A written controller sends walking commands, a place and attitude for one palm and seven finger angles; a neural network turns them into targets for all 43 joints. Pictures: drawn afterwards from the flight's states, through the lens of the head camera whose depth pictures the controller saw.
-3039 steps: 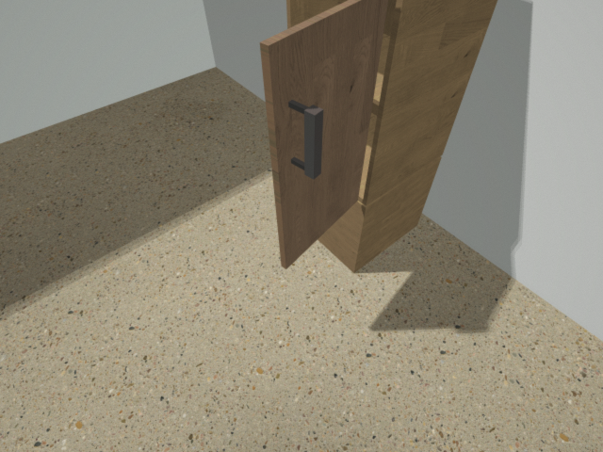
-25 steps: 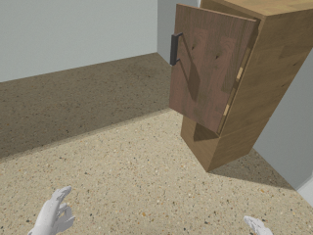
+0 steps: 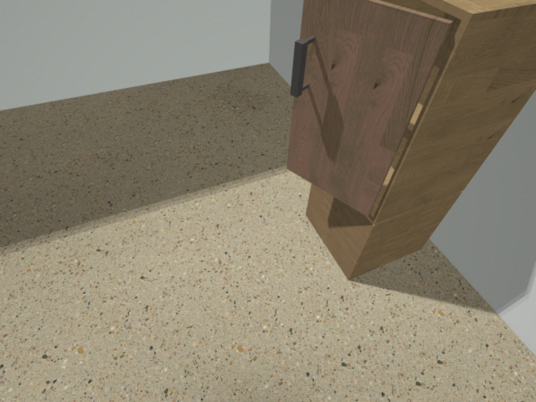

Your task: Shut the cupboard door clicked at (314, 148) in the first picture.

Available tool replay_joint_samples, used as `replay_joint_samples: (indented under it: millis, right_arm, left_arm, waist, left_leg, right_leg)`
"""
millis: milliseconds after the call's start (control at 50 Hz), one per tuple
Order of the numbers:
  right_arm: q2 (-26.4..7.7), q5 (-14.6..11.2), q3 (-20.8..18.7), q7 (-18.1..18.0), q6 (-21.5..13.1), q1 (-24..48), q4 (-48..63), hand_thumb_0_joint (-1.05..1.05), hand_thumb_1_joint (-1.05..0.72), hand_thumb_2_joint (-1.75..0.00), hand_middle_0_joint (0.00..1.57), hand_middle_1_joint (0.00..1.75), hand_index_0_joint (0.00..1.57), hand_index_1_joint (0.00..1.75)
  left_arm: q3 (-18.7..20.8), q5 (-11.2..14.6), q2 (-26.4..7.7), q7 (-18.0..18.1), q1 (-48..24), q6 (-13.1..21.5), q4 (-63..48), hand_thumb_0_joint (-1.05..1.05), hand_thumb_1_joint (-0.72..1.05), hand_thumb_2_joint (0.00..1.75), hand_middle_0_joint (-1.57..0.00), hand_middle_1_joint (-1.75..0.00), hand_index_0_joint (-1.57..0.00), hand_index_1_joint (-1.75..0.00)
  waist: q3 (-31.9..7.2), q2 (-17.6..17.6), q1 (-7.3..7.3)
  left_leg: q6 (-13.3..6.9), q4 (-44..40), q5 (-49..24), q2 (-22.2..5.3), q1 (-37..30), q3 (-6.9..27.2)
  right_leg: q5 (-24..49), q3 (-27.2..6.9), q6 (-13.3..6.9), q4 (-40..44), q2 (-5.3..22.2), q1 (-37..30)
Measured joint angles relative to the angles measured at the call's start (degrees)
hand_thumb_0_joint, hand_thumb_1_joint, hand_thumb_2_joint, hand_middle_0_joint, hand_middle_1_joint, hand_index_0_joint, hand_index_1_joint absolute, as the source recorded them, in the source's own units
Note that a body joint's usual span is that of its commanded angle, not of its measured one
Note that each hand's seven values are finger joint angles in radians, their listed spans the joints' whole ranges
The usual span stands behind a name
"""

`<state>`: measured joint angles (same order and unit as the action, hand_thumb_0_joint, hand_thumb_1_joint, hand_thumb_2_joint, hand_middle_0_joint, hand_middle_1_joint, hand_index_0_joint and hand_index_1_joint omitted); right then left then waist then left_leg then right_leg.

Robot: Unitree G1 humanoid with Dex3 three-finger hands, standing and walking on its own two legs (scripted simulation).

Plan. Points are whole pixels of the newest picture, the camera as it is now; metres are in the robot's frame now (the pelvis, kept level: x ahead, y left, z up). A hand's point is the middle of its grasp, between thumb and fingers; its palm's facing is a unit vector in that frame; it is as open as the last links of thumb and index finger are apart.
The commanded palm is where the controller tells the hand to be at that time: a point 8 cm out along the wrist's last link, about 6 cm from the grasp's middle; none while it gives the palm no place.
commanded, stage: let the arm hang, fingers relaxed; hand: left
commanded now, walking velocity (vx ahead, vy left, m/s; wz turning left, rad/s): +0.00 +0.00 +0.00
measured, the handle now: (303, 66) +0.89 -0.04 +0.07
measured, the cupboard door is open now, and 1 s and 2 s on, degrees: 25 25 25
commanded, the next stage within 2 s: look to check the result in 0.42 s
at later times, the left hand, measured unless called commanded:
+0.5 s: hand out of the picture -0.04 +0.15 -0.18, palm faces +0.02 -0.99 -0.15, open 7.4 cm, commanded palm none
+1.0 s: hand out of the picture -0.05 +0.16 -0.18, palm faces +0.01 -0.99 -0.17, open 7.4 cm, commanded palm none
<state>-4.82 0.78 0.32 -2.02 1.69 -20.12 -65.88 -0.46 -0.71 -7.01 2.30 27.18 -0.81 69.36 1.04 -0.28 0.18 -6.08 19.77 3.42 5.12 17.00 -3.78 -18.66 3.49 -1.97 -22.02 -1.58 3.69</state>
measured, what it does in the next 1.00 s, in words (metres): stands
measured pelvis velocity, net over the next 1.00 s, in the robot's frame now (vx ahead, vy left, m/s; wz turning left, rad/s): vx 0.02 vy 0.00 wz -0.01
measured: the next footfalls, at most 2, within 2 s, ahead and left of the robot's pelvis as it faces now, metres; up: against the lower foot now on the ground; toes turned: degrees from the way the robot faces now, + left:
left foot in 1.60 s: +0.11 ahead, +0.13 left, +0.00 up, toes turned +18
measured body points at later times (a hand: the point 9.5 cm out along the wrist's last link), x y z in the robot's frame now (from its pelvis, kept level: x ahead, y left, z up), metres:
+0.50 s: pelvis +0.01 +0.00 +0.00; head +0.01 +0.01 +0.45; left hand -0.04 +0.20 -0.17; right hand -0.02 -0.22 -0.16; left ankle +0.08 +0.04 -0.74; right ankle -0.07 -0.10 -0.74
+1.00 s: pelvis +0.02 +0.00 +0.00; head +0.03 +0.00 +0.45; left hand -0.04 +0.21 -0.16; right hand +0.00 -0.23 -0.16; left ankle +0.08 +0.04 -0.74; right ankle -0.07 -0.10 -0.74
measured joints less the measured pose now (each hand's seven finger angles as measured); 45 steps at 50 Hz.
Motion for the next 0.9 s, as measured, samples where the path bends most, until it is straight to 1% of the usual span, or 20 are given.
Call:
replay_joint_samples:
  millis: [80,280,440,640,900]
  right_arm:
    - [0.5,0.4,0.2,-0.2,-0.3,1.3,-0.6,0.02,-0.92,-0.90,0.20,0.30,0.20,0.30]
    - [-1.3,0.1,-0.4,-0.4,-1.3,1.6,-0.4,0.02,-0.92,-0.90,0.20,0.30,0.20,0.30]
    - [-2.2,0.1,-0.5,-0.4,-1.4,1.6,-0.2,0.01,-0.91,-0.90,0.20,0.30,0.20,0.30]
    - [-2.2,-0.1,-0.3,-0.3,-1.3,2.1,-0.4,0.01,-0.91,-0.90,0.20,0.30,0.20,0.30]
    - [-3.0,-0.2,-0.4,-0.2,-1.3,3.7,-0.5,0.01,-0.91,-0.90,0.20,0.30,0.20,0.30]
  left_arm:
    - [-0.2,0.0,1.0,0.5,-1.4,0.8,-0.8,0.00,0.91,0.90,-0.20,-0.30,-0.20,-0.30]
    - [-0.2,-0.1,2.3,0.6,-5.3,1.1,-2.8,0.00,0.91,0.90,-0.20,-0.30,-0.20,-0.30]
    - [0.1,-0.1,1.3,0.5,-5.8,1.1,-2.9,0.00,0.91,0.90,-0.20,-0.30,-0.20,-0.30]
    - [0.2,0.0,-0.3,0.6,-4.2,0.7,-1.6,0.00,0.91,0.90,-0.20,-0.30,-0.20,-0.30]
    - [0.0,0.0,-0.4,0.5,-4.1,0.8,-1.3,0.00,0.91,0.90,-0.20,-0.30,-0.20,-0.30]
  waist:
    - [-1.1,0.4,0.30]
    - [-2.2,-0.8,0.81]
    - [-1.7,-1.1,0.86]
    - [-0.4,-0.7,0.67]
    - [0.4,-0.7,0.37]
  left_leg:
    - [-0.3,-0.3,0.1,0.2,-0.8,-0.2]
    - [-0.4,0.3,1.2,0.3,-1.7,-0.7]
    - [-0.3,0.0,1.2,0.4,-2.0,-0.6]
    - [-0.2,0.3,1.6,0.4,-2.5,-0.5]
    - [-0.3,0.4,2.0,0.5,-2.9,-0.6]
  right_leg:
    - [-0.2,-0.2,0.1,0.2,0.2,-0.7]
    - [-1.0,-0.7,0.1,-0.2,0.4,-1.7]
    - [-0.9,-0.7,0.1,0.5,0.4,-2.2]
    - [-0.9,-0.7,0.0,1.0,0.4,-3.0]
    - [-1.0,-0.8,0.1,1.4,0.5,-3.6]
